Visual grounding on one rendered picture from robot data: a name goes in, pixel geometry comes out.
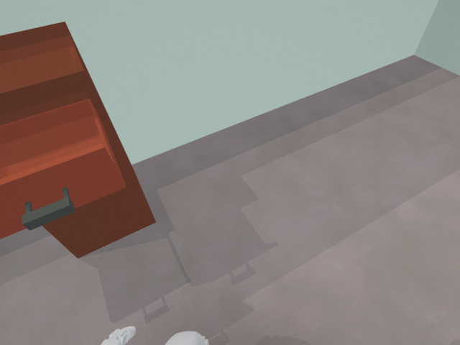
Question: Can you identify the drawer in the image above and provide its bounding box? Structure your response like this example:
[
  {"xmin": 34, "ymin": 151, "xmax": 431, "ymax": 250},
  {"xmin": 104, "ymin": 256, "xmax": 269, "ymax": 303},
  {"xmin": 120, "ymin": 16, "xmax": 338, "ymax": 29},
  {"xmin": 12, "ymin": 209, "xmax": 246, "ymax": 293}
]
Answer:
[{"xmin": 0, "ymin": 99, "xmax": 126, "ymax": 239}]

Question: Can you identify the handle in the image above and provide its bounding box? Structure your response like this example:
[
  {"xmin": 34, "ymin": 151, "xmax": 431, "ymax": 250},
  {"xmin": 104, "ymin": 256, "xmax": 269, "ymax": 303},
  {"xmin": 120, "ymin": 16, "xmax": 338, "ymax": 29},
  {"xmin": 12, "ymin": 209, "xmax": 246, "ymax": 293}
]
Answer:
[{"xmin": 22, "ymin": 187, "xmax": 75, "ymax": 230}]

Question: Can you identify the cabinet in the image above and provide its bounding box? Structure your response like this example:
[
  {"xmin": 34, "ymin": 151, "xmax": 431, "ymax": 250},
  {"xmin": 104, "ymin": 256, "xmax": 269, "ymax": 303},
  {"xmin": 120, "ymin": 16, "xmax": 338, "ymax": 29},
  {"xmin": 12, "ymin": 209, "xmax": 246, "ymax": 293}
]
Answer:
[{"xmin": 0, "ymin": 22, "xmax": 156, "ymax": 258}]

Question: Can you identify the left robot hand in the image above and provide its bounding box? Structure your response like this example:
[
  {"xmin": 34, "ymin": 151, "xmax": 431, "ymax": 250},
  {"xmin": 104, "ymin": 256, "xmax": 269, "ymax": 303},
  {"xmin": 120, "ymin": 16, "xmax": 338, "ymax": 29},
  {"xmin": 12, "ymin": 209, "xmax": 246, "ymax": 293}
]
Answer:
[{"xmin": 101, "ymin": 326, "xmax": 136, "ymax": 345}]

